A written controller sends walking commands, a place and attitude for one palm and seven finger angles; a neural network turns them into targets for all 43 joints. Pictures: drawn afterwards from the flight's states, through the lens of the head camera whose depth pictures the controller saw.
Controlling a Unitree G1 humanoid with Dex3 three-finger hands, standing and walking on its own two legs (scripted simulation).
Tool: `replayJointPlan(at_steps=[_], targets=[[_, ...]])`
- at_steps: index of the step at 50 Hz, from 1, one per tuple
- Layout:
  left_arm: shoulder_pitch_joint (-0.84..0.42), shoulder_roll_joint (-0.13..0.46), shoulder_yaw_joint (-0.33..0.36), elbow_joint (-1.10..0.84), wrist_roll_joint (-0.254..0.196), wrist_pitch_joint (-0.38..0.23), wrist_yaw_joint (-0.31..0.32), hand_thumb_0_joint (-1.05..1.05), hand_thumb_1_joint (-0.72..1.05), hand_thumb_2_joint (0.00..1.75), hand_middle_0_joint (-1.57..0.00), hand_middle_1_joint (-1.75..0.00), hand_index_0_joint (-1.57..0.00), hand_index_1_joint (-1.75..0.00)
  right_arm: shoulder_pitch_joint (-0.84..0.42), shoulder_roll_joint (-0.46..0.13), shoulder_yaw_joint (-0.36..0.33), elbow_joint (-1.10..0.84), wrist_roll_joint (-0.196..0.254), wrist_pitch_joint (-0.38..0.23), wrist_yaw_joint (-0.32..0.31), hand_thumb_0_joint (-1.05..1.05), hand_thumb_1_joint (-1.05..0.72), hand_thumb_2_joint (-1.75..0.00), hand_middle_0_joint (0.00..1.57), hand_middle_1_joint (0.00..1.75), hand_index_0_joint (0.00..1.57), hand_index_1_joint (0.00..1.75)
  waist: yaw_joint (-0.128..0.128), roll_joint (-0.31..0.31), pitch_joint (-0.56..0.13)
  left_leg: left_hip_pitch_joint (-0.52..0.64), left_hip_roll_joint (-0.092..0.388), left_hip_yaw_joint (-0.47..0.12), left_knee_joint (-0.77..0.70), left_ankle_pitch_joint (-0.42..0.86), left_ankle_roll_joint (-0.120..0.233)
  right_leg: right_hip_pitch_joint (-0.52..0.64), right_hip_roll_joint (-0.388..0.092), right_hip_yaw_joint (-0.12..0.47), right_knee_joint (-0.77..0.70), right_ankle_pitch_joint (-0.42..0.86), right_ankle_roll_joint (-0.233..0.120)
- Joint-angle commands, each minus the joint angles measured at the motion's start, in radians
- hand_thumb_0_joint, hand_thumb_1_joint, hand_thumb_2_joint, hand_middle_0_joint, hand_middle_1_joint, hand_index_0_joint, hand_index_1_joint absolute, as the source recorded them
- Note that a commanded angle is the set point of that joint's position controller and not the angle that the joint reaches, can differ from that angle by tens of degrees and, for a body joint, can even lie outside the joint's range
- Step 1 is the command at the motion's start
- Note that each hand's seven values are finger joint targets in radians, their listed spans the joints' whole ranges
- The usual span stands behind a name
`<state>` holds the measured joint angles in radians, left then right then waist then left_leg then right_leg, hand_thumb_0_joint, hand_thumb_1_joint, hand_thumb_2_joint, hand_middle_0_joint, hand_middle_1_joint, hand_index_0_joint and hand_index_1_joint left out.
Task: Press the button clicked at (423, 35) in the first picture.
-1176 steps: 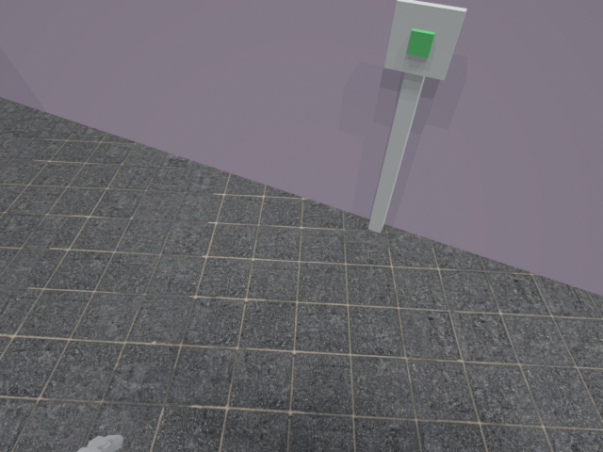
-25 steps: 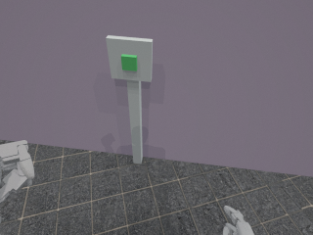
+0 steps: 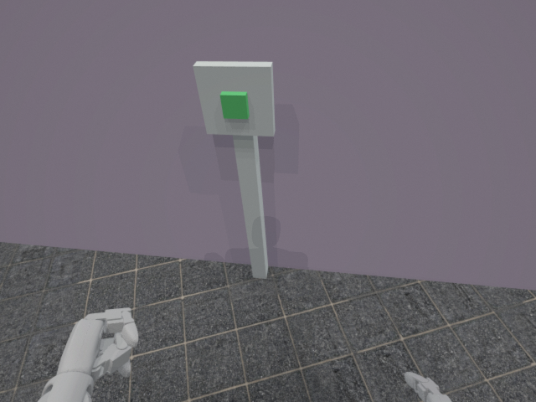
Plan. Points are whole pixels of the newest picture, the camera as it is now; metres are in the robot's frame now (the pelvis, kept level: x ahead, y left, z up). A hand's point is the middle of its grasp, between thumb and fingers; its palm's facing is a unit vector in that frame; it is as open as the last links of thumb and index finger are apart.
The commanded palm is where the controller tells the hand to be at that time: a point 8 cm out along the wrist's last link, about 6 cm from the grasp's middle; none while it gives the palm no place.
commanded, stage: let the arm hang, fingers relaxed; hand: left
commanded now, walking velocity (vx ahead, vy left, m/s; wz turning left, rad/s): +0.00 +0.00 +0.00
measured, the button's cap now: (235, 104) +0.78 +0.12 +0.09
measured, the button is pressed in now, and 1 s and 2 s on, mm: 0 0 0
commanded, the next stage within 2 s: stand and wait in 0.96 s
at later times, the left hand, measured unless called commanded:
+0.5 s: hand out of the picture -0.07 +0.19 -0.15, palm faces +0.03 -0.97 -0.24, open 6.1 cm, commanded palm none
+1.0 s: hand out of the picture +0.00 +0.16 -0.16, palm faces +0.02 -0.98 -0.18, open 7.3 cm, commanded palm none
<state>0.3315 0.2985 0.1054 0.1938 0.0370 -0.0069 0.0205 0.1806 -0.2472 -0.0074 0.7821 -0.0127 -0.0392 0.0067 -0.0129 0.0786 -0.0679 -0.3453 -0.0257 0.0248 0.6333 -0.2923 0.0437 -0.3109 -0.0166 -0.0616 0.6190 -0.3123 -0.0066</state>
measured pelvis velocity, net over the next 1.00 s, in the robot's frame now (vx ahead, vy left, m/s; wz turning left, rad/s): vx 0.00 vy -0.01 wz -0.01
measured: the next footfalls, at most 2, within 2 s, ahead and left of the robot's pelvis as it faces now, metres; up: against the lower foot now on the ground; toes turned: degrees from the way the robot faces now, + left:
none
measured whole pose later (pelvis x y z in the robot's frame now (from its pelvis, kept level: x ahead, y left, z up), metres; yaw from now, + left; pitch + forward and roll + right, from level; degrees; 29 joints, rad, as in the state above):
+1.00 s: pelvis +0.00 -0.01 +0.02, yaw +0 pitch -2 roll +0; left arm 0.27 0.14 0.01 1.13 0.01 0.00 0.03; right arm 0.31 -0.12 -0.01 1.12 -0.02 0.01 -0.03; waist -0.01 0.01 0.04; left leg -0.21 -0.02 0.02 0.42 -0.19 0.03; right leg -0.18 0.00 -0.06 0.42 -0.21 -0.02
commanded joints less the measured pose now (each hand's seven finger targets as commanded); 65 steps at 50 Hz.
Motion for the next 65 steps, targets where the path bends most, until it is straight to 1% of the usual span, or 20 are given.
replayJointPlan(at_steps=[1,3,4,5,8,10,13,14,17,18,23,30,34,36,41,42,46,53,63,65], targets=[[-0.024,0.051,-0.033,0.19,0.0,0.016,-0.012,0.0,0.9,0.9,-1.01,-1.18,-1.01,-1.18,0.026,-0.114,-0.028,-0.062,-0.019,0.007,-0.006,0.0,-0.9,-0.9,0.2,0.3,0.2,0.3,0.0,-0.296,0.079,0.012,0.1,-0.152,-0.106,0.219,0.013,-0.013,-0.104,0.117,-0.141,0.135,-0.056],[-0.032,0.043,-0.045,0.31,-0.006,0.02,-0.006,0.0,0.9,0.9,-0.93,-1.1,-0.93,-1.1,0.013,-0.106,-0.019,-0.029,-0.022,0.013,-0.011,0.0,-0.9,-0.9,0.2,0.3,0.2,0.3,0.015,-0.184,0.083,0.011,0.111,-0.168,-0.168,0.236,0.016,0.038,-0.083,0.116,-0.144,0.131,-0.041],[-0.035,0.046,-0.05,0.366,-0.009,0.023,-0.002,0.0,0.9,0.9,-0.9,-1.06,-0.9,-1.06,0.012,-0.105,-0.014,-0.011,-0.022,0.017,-0.011,0.0,-0.9,-0.9,0.2,0.3,0.2,0.3,0.019,-0.075,0.095,-0.004,0.115,-0.178,-0.204,0.212,0.016,0.056,-0.072,0.11,-0.146,0.084,-0.037],[-0.022,0.043,-0.053,0.424,-0.012,0.022,-0.001,0.0,0.9,0.9,-0.86,-1.02,-0.86,-1.02,0.017,-0.087,-0.009,0.013,-0.021,0.02,-0.012,0.0,-0.9,-0.9,0.2,0.3,0.2,0.3,0.026,-0.015,0.101,-0.015,0.115,-0.173,-0.226,0.174,0.015,0.08,-0.068,0.111,-0.16,0.067,-0.035],[0.016,0.027,-0.058,0.569,-0.019,0.012,0.002,0.0,0.9,0.9,-0.75,-0.9,-0.75,-0.9,0.05,-0.058,-0.004,0.071,-0.017,0.029,-0.02,0.0,-0.9,-0.9,0.2,0.3,0.2,0.3,0.026,0.103,0.065,0.018,0.102,-0.147,-0.254,0.074,0.004,0.123,-0.07,0.12,-0.208,0.052,-0.051],[0.025,0.02,-0.056,0.631,-0.02,0.012,0.003,0.0,0.9,0.9,-0.68,-0.82,-0.68,-0.82,0.073,-0.047,-0.008,0.095,-0.016,0.036,-0.024,0.0,-0.9,-0.9,0.2,0.3,0.2,0.3,0.026,0.138,0.043,0.028,0.11,-0.152,-0.274,0.017,0.007,0.145,-0.067,0.104,-0.224,0.04,-0.054],[0.018,0.026,-0.066,0.711,-0.023,0.007,-0.003,0.0,0.9,0.9,-0.57,-0.7,-0.57,-0.7,0.113,-0.048,-0.012,0.139,-0.01,0.041,-0.027,0.0,-0.9,-0.9,0.2,0.3,0.2,0.3,0.018,0.044,0.053,0.038,0.105,-0.148,-0.283,-0.036,0.003,0.141,-0.076,0.113,-0.266,0.005,-0.061],[0.013,0.034,-0.066,0.731,-0.022,0.006,-0.002,0.0,0.9,0.9,-0.53,-0.66,-0.53,-0.66,0.126,-0.054,-0.017,0.148,-0.007,0.044,-0.028,0.0,-0.9,-0.9,0.2,0.3,0.2,0.3,0.014,-0.028,0.076,0.042,0.11,-0.147,-0.282,-0.038,0.004,0.121,-0.077,0.113,-0.281,-0.018,-0.062],[0.013,0.022,-0.074,0.793,-0.023,0.007,-0.002,0.0,0.9,0.9,-0.42,-0.54,-0.42,-0.54,0.164,-0.047,-0.02,0.192,-0.007,0.048,-0.03,0.0,-0.9,-0.9,0.2,0.3,0.2,0.3,0.005,-0.086,0.128,0.072,0.104,-0.137,-0.283,-0.048,0.006,0.052,-0.085,0.123,-0.319,-0.086,-0.066],[0.015,0.019,-0.076,0.808,-0.023,0.007,-0.001,0.0,0.9,0.9,-0.38,-0.5,-0.38,-0.5,0.174,-0.047,-0.02,0.203,-0.007,0.05,-0.031,0.0,-0.9,-0.9,0.2,0.3,0.2,0.3,0.002,-0.084,0.147,0.076,0.105,-0.136,-0.286,-0.05,0.006,0.033,-0.085,0.123,-0.324,-0.1,-0.065],[0.036,0.006,-0.079,0.871,-0.024,0.008,0.004,0.0,0.9,0.9,-0.2,-0.3,-0.2,-0.3,0.201,-0.036,-0.019,0.253,-0.007,0.048,-0.034,0.0,-0.9,-0.9,0.2,0.3,0.2,0.3,0.004,-0.095,0.167,0.082,0.113,-0.146,-0.313,-0.063,0.011,0.018,-0.078,0.116,-0.315,-0.103,-0.061],[0.051,-0.016,-0.079,0.912,-0.023,0.002,0.011,0.0,0.9,0.9,-0.2,-0.3,-0.2,-0.3,0.199,-0.01,-0.016,0.288,-0.005,0.04,-0.037,0.0,-0.9,-0.9,0.2,0.3,0.2,0.3,0.013,-0.073,0.162,0.075,0.117,-0.143,-0.33,-0.014,0.013,0.059,-0.078,0.105,-0.292,-0.019,-0.056],[0.048,-0.032,-0.081,0.917,-0.024,0.0,0.014,0.0,0.9,0.9,-0.2,-0.3,-0.2,-0.3,0.199,0.009,-0.014,0.299,-0.004,0.041,-0.038,0.0,-0.9,-0.9,0.2,0.3,0.2,0.3,0.014,-0.093,0.182,0.082,0.109,-0.12,-0.315,0.033,0.006,0.052,-0.084,0.106,-0.304,-0.012,-0.054],[0.037,-0.041,-0.081,0.919,-0.025,0.001,0.015,0.0,0.9,0.9,-0.2,-0.3,-0.2,-0.3,0.2,0.023,-0.011,0.307,-0.006,0.04,-0.039,0.0,-0.9,-0.9,0.2,0.3,0.2,0.3,0.011,-0.071,0.19,0.081,0.109,-0.126,-0.324,0.037,0.004,0.052,-0.083,0.105,-0.299,0.0,-0.052],[0.028,-0.05,-0.08,0.921,-0.026,-0.002,0.017,0.0,0.9,0.9,-0.2,-0.3,-0.2,-0.3,0.197,0.031,-0.01,0.314,-0.005,0.035,-0.041,0.0,-0.9,-0.9,0.2,0.3,0.2,0.3,0.012,-0.056,0.163,0.092,0.113,-0.12,-0.32,0.087,0.0,0.089,-0.084,0.101,-0.292,0.055,-0.049],[0.026,-0.05,-0.079,0.92,-0.026,-0.002,0.017,0.0,0.9,0.9,-0.2,-0.3,-0.2,-0.3,0.198,0.032,-0.011,0.314,-0.005,0.035,-0.041,0.0,-0.9,-0.9,0.2,0.3,0.2,0.3,0.013,-0.071,0.164,0.093,0.112,-0.121,-0.321,0.087,0.0,0.09,-0.084,0.101,-0.292,0.057,-0.048],[0.021,-0.053,-0.08,0.924,-0.026,-0.002,0.017,0.0,0.9,0.9,-0.2,-0.3,-0.2,-0.3,0.193,0.033,-0.011,0.317,-0.005,0.037,-0.043,0.0,-0.9,-0.9,0.2,0.3,0.2,0.3,0.012,-0.064,0.181,0.094,0.11,-0.114,-0.318,0.086,-0.002,0.082,-0.085,0.106,-0.303,0.051,-0.05],[0.013,-0.049,-0.076,0.925,-0.027,-0.007,0.017,0.0,0.9,0.9,-0.2,-0.3,-0.2,-0.3,0.191,0.024,-0.015,0.323,-0.003,0.032,-0.045,0.0,-0.9,-0.9,0.2,0.3,0.2,0.3,0.009,-0.075,0.136,0.134,0.117,-0.111,-0.308,0.14,-0.002,0.108,-0.085,0.103,-0.298,0.096,-0.05],[0.0,-0.035,-0.076,0.934,-0.028,-0.008,0.018,0.0,0.9,0.9,-0.2,-0.3,-0.2,-0.3,0.169,0.005,-0.016,0.329,-0.001,0.034,-0.046,0.0,-0.9,-0.9,0.2,0.3,0.2,0.3,0.006,-0.076,0.156,0.149,0.12,-0.106,-0.307,0.147,-0.004,0.103,-0.086,0.108,-0.312,0.093,-0.051],[0.003,-0.029,-0.074,0.936,-0.027,-0.011,0.018,0.0,0.9,0.9,-0.2,-0.3,-0.2,-0.3,0.162,0.003,-0.018,0.329,-0.001,0.032,-0.047,0.0,-0.9,-0.9,0.2,0.3,0.2,0.3,0.008,-0.068,0.137,0.164,0.122,-0.104,-0.302,0.171,-0.003,0.114,-0.091,0.106,-0.312,0.117,-0.053]])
